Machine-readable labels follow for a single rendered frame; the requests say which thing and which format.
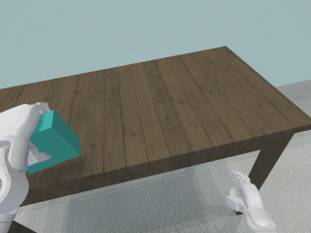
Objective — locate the table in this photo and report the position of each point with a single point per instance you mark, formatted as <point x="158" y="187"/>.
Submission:
<point x="147" y="118"/>

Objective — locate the sponge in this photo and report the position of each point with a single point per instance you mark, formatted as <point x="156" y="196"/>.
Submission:
<point x="54" y="136"/>

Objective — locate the left robot hand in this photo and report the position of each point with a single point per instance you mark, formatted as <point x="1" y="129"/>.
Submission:
<point x="20" y="122"/>

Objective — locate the robot right forearm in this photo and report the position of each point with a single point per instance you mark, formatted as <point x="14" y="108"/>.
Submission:
<point x="259" y="221"/>

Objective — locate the robot left forearm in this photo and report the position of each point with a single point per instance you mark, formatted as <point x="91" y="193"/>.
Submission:
<point x="14" y="185"/>

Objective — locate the right robot hand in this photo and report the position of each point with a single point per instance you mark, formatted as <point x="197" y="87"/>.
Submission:
<point x="247" y="197"/>

